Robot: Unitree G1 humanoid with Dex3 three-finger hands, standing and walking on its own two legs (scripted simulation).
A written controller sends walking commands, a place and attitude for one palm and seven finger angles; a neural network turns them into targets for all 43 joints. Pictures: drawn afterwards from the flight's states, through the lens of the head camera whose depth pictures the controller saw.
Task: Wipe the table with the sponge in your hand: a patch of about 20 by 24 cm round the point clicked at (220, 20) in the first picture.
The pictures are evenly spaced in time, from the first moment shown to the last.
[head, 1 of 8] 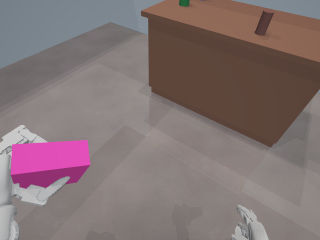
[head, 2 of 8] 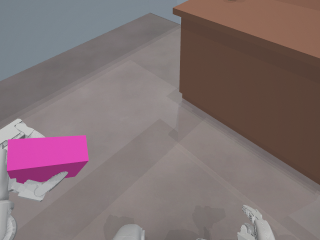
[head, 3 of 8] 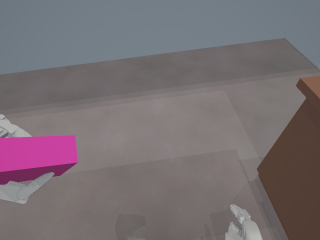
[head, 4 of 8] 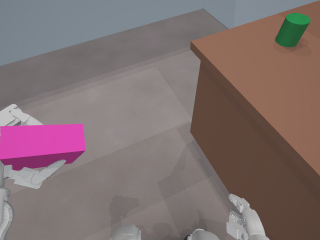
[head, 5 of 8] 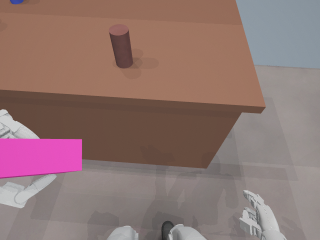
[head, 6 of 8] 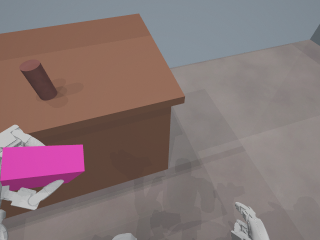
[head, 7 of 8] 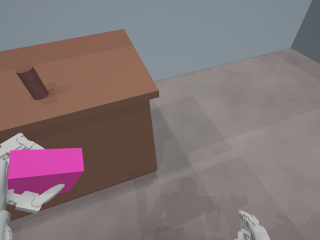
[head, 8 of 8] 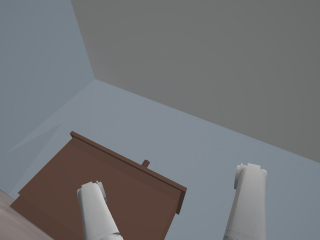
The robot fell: yes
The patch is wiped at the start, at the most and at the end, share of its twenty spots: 0.00 0.00 0.00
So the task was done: no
